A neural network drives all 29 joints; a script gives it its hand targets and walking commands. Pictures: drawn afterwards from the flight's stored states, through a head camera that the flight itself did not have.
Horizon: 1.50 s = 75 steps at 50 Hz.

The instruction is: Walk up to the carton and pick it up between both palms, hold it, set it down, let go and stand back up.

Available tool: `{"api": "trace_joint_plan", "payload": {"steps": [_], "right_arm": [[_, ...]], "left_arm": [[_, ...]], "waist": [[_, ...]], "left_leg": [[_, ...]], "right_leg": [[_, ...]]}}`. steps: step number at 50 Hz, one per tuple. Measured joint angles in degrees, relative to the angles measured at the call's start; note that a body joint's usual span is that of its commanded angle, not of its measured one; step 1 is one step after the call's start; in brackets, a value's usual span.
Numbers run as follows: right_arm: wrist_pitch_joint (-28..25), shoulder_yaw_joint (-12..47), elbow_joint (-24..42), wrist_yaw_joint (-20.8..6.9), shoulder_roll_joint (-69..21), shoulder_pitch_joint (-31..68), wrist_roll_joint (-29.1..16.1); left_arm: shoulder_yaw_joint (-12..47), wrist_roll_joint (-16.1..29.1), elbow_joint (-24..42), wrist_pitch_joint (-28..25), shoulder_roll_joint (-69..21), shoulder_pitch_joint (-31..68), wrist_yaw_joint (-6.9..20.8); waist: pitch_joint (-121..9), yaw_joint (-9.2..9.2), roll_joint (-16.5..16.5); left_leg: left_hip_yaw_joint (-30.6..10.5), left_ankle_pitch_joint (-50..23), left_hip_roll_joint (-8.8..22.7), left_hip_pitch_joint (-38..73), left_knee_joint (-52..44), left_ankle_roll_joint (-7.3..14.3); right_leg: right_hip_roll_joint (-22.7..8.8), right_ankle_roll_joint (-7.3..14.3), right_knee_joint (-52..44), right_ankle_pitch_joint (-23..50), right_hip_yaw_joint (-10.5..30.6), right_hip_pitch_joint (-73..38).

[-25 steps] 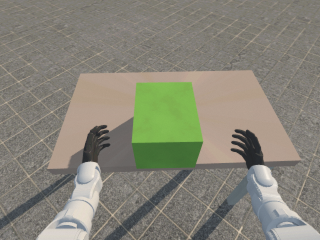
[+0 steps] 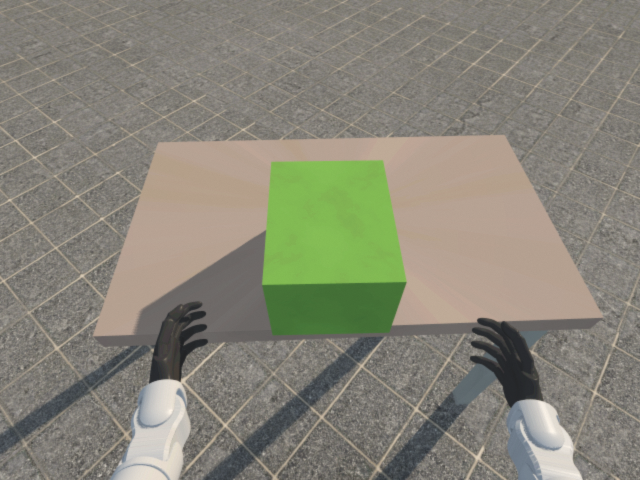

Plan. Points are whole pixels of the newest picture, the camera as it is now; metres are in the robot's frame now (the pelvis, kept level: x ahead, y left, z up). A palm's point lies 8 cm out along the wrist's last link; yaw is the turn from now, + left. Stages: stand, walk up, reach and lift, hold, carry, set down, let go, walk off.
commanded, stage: set down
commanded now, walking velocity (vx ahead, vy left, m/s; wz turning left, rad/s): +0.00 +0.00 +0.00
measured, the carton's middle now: (329, 245) +0.48 +0.02 -0.06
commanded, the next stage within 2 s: let go in 1.12 s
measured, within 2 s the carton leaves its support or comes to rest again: neither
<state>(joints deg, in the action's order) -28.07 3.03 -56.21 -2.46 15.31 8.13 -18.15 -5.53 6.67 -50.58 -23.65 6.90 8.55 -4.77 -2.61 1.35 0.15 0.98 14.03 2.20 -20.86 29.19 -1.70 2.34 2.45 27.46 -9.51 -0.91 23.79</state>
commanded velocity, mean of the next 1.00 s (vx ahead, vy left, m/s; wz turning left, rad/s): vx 0.00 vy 0.00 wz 0.00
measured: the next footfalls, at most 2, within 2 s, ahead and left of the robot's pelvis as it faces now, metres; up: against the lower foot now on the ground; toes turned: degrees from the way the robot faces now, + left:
none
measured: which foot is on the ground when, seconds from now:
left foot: down 0.00-1.00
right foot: down 0.00-1.00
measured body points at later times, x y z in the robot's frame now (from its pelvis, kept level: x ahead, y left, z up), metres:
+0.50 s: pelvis +0.04 +0.01 +0.01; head +0.04 +0.02 +0.46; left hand +0.25 +0.24 -0.06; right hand +0.25 -0.21 -0.06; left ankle +0.00 +0.14 -0.74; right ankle +0.05 -0.09 -0.74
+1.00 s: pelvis +0.04 +0.02 +0.01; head +0.04 +0.02 +0.46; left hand +0.22 +0.24 -0.07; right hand +0.23 -0.21 -0.07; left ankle +0.00 +0.14 -0.74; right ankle +0.05 -0.09 -0.74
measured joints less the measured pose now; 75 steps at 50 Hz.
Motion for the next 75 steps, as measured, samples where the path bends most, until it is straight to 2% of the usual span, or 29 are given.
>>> {"api": "trace_joint_plan", "payload": {"steps": [8, 19, 26, 39, 48, 60, 75], "right_arm": [[1.37, 0.02, 0.83, -0.08, -0.09, -2.67, 3.70], [5.03, 0.00, 3.92, 1.23, -1.82, -6.87, 7.73], [5.81, -0.01, 6.51, 1.72, -2.21, -10.80, 8.74], [12.32, 0.01, 7.47, 1.72, -2.20, -11.76, 13.45], [13.44, -0.01, 9.13, 2.64, -2.24, -12.18, 14.57], [14.31, -0.01, 10.38, 2.88, -2.48, -12.37, 14.74], [14.38, -0.01, 10.39, 2.88, -2.48, -12.37, 14.92]], "left_arm": [[0.02, -0.68, 3.63, 5.48, 0.00, -3.91, 0.21], [0.02, -4.01, 9.86, 13.49, 0.01, -8.91, 3.03], [0.01, -5.65, 15.17, 17.26, 0.00, -13.73, 3.76], [0.01, -7.29, 17.82, 26.80, 0.00, -15.39, 3.80], [0.02, -7.69, 19.34, 30.35, 0.00, -15.40, 4.21], [0.01, -8.06, 20.93, 32.44, 0.00, -15.40, 4.39], [0.01, -8.30, 21.59, 32.67, 0.00, -15.40, 4.39]], "waist": [[1.08, -0.01, 0.00], [2.59, 0.05, 0.00], [3.00, 0.07, 0.00], [4.82, 0.04, 0.00], [5.12, -0.88, 0.00], [5.60, -1.32, 0.00], [5.69, -1.35, 0.00]], "left_leg": [[-0.03, 0.25, -0.07, 3.30, -1.84, 0.02], [-0.08, 0.45, -0.17, 10.53, -5.81, 0.32], [-0.11, 0.75, -0.45, 13.89, -6.93, 0.71], [-0.12, 0.79, -0.74, 15.61, -7.00, 1.00], [-0.11, 0.79, -0.73, 15.62, -7.04, 1.07], [-0.10, 0.79, -0.73, 15.63, -7.04, 1.11], [-0.09, 0.79, -0.67, 15.64, -7.04, 1.11]], "right_leg": [[-0.03, 0.00, -1.49, -0.48, 0.00, -3.18], [-0.06, -0.33, -5.73, -0.59, 0.00, -10.65], [-0.33, -0.79, -7.51, -0.58, 0.01, -14.39], [-0.61, -1.00, -7.74, -0.58, 0.00, -16.21], [-0.60, -1.09, -7.75, -0.58, 0.00, -16.21], [-0.60, -1.10, -7.75, -0.58, 0.00, -16.21], [-0.54, -1.10, -7.75, -0.58, 0.00, -16.21]]}}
